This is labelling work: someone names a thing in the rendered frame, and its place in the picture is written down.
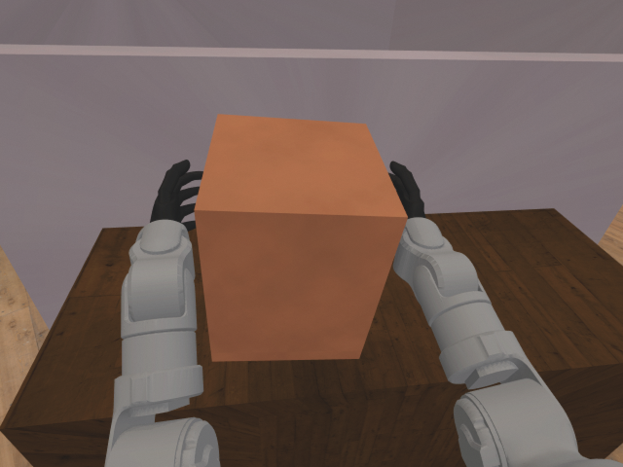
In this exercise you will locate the right robot upper arm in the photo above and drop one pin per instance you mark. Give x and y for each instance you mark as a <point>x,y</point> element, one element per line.
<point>517,424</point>

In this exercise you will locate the right robot forearm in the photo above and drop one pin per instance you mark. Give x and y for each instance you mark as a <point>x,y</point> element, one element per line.
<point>475,348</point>

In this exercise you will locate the left robot forearm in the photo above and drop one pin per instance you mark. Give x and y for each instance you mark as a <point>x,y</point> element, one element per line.
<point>158,323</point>

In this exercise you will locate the left robot hand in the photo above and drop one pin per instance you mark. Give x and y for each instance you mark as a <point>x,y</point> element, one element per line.
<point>167,204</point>

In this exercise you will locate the right robot hand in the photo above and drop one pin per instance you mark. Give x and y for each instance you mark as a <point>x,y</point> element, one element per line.
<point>407,190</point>

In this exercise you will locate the pedestal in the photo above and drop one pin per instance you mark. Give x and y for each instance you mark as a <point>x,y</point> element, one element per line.
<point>550,284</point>

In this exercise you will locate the left robot upper arm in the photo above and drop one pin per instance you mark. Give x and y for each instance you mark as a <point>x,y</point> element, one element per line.
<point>185,442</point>

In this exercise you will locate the carton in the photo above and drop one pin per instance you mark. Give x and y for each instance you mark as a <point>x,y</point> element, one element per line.
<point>298,223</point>

